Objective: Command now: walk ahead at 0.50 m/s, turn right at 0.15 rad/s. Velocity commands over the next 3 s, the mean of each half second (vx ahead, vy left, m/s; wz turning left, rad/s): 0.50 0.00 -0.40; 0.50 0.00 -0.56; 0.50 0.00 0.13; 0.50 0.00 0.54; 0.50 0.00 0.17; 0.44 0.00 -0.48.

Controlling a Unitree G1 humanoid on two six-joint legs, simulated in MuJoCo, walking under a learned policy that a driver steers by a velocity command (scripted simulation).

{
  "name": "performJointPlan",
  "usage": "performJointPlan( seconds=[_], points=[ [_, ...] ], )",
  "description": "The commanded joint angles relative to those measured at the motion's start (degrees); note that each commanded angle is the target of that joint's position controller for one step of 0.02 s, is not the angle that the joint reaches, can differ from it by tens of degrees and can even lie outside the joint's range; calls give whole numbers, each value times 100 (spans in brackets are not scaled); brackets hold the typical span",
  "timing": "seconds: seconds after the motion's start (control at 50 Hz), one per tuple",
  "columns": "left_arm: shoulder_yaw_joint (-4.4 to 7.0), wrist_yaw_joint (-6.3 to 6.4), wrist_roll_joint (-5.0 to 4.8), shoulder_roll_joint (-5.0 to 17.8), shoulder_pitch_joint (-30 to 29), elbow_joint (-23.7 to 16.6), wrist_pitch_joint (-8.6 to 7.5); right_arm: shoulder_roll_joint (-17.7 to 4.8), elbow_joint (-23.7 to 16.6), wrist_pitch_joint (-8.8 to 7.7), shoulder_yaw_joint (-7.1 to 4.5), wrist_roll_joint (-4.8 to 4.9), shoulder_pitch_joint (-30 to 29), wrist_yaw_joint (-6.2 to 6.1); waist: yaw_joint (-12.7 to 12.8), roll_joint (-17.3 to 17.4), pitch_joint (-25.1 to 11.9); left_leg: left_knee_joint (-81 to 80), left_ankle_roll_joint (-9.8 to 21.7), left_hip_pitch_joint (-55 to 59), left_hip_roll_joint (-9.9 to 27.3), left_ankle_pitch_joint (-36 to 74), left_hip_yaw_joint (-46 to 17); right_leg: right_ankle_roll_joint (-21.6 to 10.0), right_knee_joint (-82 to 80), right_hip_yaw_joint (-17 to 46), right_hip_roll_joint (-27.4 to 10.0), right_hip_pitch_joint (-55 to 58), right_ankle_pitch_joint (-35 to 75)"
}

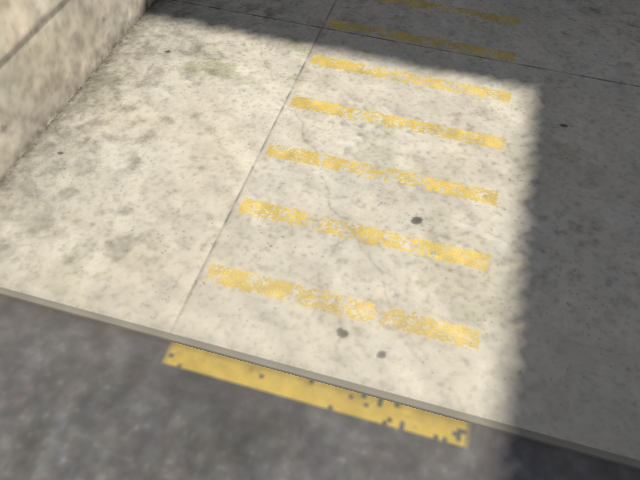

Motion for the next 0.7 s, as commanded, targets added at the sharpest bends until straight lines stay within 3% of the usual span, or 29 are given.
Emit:
performJointPlan(
  seconds=[0.02, 0.1, 0.14, 0.24, 0.3, 0.32, 0.34, 0.36, 0.38, 0.4, 0.42, 0.44, 0.46, 0.48, 0.54, 0.62, 0.66, 0.7],
  points=[
    [119, 41, 10, 383, 207, -201, 89, -780, -204, -224, -237, -56, -93, -68, 64, 442, -299, -1402, 823, 396, 1644, 1593, -926, 122, -376, 373, -141, -431, 787],
    [95, -43, 22, 253, -216, -292, 11, -787, -53, -225, -220, -52, -77, -154, -92, 478, -113, -1544, 487, 635, 1430, 1659, -131, 107, -1759, 303, 98, -450, 2150],
    [41, -113, 31, 136, -561, -404, -8, -852, 55, -209, -233, -27, 44, -186, -257, 441, 39, -1633, 406, 809, 1503, 1646, 54, 55, -2303, 90, 153, -422, 2438],
    [-19, -324, 47, 57, -1186, -819, -31, -991, 348, 3, -300, 63, 431, -244, -468, 366, 250, -1169, 379, 2001, 1900, 2574, 284, -218, -2977, -247, 291, -959, 1723],
    [81, -393, 51, 257, -901, -954, 14, -1220, 310, 153, -360, 95, 282, -346, -146, 691, -189, -166, 208, 2284, 1935, 5161, 512, -528, -2985, -749, 746, -209, 789],
    [175, -380, 52, 436, -444, -894, 41, -1286, 282, 200, -374, 92, 226, -388, 130, 799, -504, 542, 134, 2220, 1891, 5895, 585, -671, -2948, -864, 959, 422, 547],
    [330, -321, 42, 715, 373, -737, 52, -1287, 255, 226, -361, 111, 118, -423, 611, 716, -938, 1665, -17, 1750, 1724, 5829, 705, -886, -3275, -833, 1153, 1643, 791],
    [496, -209, 35, 1138, 1261, -589, 105, -1134, 167, 169, -281, 57, 156, -445, 1026, 202, -1500, 3340, -236, 451, 1460, 4142, 709, -1235, -3497, 227, 571, 3417, 985],
    [573, -169, 1, 1633, 1195, -617, 71, -258, -83, -8, -8, -113, 856, -296, 299, -1264, -2014, 5405, -636, -2283, 143, -1893, 203, -2400, -3780, 3458, -935, 5506, 310],
    [444, -162, 20, 1138, 1383, -703, 26, -720, -105, -246, -57, 61, 290, -178, 769, -612, -2590, 5988, -548, -2980, 103, -2292, -1007, -2527, -4495, 4490, -1143, 5918, -185],
    [377, -144, 66, 906, 1146, -702, -4, -976, -320, -376, -122, 276, -289, -113, 826, -322, -1733, 5775, -425, -3370, 423, -1755, -1073, -2199, -4675, 3597, -984, 5351, 116],
    [344, -137, 47, 798, 767, -758, -15, -908, -377, -444, -87, 227, -440, -128, 563, 208, -1184, 5219, -384, -3236, 674, -1305, -1006, -2000, -4709, 2949, -742, 4486, 632],
    [292, -131, 40, 638, 405, -834, -7, -919, -346, -443, -118, 77, -494, -162, 329, 397, -781, 4702, -447, -2951, 829, -1106, -926, -1877, -4796, 2459, -518, 3714, 1286],
    [247, -104, 119, 543, 220, -929, -9, -953, -344, -387, -154, 17, -370, -165, 132, 231, -681, 4506, -519, -2557, 926, -954, -947, -1882, -4929, 2202, -388, 3187, 1769],
    [265, -29, 96, 635, 87, -929, -17, -768, -315, -203, -118, -45, -189, -190, -77, 100, -482, 3722, -833, -2201, 968, -756, -739, -1874, -5158, 1694, -161, 2302, 2385],
    [333, 97, 38, 859, 304, -793, 54, -465, -515, -172, 19, -54, -1028, -190, 225, -130, -336, 1873, -1027, -1705, 669, 835, -542, -1463, -5067, 1069, 366, 1674, 2031],
    [340, 121, 29, 881, 549, -705, 106, -488, -587, -209, 18, 15, -1404, -148, 429, -223, -401, 1227, -1031, -1407, 456, 1437, -528, -1319, -4960, 1204, 371, 1720, 1621],
    [341, 127, -8, 866, 715, -628, 143, -608, -653, -249, -28, 76, -1584, -109, 480, -294, -417, 854, -963, -1333, 393, 1424, -682, -1242, -4726, 1546, 234, 2011, 1254]
  ],
)
Next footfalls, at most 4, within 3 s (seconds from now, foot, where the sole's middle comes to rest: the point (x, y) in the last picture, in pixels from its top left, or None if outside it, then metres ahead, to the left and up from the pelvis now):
0.36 right None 0.36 -0.16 -0.78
0.82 left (344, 376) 0.69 -0.05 -0.78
1.30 right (497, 352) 0.75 -0.41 -0.78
1.80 left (420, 231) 1.11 -0.27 -0.78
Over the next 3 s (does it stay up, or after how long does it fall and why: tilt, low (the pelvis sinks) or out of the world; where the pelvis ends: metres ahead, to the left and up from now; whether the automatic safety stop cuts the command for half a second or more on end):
stays up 1.56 -0.41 0.00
